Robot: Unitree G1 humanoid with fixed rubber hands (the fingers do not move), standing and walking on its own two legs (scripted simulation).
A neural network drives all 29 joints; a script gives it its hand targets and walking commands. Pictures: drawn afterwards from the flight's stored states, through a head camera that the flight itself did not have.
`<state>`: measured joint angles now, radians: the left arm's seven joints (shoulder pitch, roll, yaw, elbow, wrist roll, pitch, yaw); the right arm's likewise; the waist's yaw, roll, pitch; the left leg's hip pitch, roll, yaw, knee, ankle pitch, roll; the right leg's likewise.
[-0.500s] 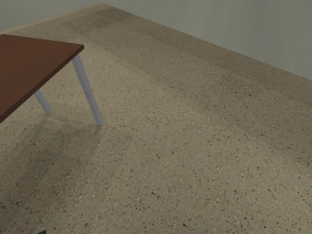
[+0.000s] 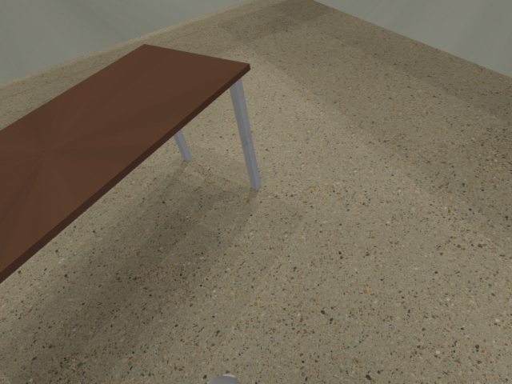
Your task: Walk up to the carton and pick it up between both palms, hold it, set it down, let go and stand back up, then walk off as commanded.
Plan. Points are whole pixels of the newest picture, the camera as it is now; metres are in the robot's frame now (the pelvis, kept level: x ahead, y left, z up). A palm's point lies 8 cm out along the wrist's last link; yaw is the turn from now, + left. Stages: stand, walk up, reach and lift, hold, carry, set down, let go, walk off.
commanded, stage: walk up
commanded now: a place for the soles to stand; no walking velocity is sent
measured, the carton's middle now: out of the picture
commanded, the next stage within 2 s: none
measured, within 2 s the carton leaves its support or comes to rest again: neither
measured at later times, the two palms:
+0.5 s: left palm out of the picture +0.02 +0.45 -0.11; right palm out of the picture +0.15 -0.19 -0.12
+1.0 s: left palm out of the picture +0.03 +0.50 -0.07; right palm (320, 294) +0.32 -0.08 -0.13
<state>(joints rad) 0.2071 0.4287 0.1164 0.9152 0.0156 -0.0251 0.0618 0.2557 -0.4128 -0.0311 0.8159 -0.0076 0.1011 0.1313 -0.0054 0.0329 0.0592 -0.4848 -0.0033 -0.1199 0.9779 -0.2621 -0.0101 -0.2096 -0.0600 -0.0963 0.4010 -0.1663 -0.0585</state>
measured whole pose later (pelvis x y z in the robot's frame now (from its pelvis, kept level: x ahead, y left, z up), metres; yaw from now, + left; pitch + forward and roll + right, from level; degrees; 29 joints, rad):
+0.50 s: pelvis +0.02 +0.10 -0.02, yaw +15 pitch -1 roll -1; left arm 0.20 0.43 0.12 0.91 0.02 -0.02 0.01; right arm 0.28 -0.41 -0.03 0.81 -0.01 0.08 0.10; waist -0.03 0.01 0.08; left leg -0.36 -0.03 -0.16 0.56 -0.20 0.00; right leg -0.42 0.04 -0.13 0.76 -0.48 0.01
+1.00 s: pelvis +0.12 +0.16 -0.01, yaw +24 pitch -3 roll +1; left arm 0.24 0.43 0.11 0.91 0.02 -0.07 0.01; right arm 0.24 -0.41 -0.03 0.81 -0.01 0.09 0.10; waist 0.03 0.05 0.08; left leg -0.43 0.00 -0.08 0.73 -0.18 -0.02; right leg -0.02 -0.07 -0.22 0.40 -0.32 -0.02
